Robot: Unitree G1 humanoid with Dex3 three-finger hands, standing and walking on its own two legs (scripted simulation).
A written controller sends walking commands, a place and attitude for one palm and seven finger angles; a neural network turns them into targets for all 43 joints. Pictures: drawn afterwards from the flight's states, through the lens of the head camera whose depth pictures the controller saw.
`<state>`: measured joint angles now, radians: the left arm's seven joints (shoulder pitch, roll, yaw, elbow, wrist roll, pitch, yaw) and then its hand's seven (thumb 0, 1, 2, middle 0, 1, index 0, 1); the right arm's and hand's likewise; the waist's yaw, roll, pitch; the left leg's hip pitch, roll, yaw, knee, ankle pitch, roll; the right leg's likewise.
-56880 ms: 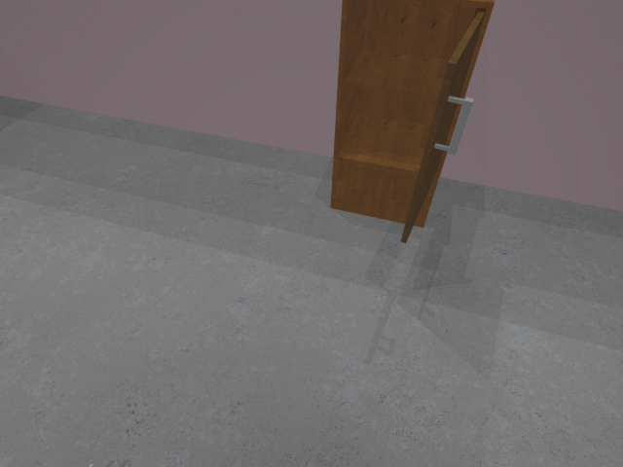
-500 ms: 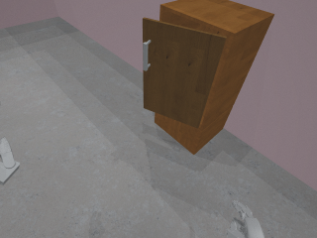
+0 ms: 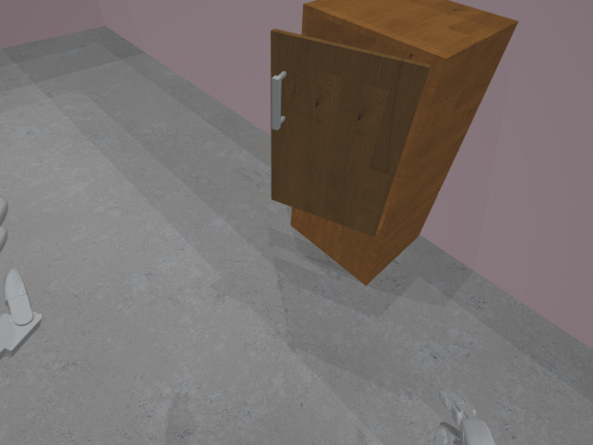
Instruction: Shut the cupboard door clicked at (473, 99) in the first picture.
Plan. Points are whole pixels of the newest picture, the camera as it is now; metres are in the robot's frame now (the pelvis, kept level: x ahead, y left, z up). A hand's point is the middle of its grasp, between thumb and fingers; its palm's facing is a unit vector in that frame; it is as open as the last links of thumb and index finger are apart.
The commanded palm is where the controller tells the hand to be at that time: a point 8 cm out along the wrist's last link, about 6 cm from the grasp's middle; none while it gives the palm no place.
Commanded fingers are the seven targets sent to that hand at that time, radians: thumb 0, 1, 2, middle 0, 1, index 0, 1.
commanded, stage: stop stepping back and stand still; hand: left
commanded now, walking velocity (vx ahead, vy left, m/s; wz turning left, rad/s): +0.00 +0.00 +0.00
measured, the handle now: (279, 101) +0.97 +0.09 -0.04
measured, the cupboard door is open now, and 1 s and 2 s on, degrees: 21 21 21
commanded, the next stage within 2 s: let the arm hang, fingers relaxed in 0.36 s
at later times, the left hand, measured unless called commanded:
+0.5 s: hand (49, 344) +0.19 +0.26 +0.13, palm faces +0.39 -0.80 -0.46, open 7.4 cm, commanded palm none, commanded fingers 0.00 0.90 0.90 -0.20 -0.30 -0.20 -0.30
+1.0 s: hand out of the picture -0.08 +0.18 -0.17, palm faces +0.04 -0.98 -0.21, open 7.2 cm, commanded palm none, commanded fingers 0.00 0.90 0.90 -0.20 -0.30 -0.20 -0.30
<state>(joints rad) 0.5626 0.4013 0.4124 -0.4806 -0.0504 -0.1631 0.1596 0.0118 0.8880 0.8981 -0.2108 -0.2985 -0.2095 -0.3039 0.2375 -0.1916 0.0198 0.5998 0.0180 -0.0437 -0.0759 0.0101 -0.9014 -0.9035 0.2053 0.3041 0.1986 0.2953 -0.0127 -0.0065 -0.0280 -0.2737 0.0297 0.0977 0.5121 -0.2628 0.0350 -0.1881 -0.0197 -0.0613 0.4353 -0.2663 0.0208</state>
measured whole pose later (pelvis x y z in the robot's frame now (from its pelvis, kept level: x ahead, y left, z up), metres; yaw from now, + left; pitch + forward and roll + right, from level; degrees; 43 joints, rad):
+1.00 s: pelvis -0.02 -0.01 +0.00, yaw +0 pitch -2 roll -1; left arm 0.36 0.21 0.01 1.14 0.01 0.02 0.02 0.00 0.94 0.90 -0.20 -0.30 -0.20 -0.30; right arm 0.33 -0.19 0.00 1.11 -0.01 0.03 -0.02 0.01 -0.91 -0.90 0.20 0.30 0.20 0.29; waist 0.00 -0.01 0.05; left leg -0.21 0.02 0.09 0.43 -0.19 0.03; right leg -0.14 -0.02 -0.07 0.39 -0.22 0.01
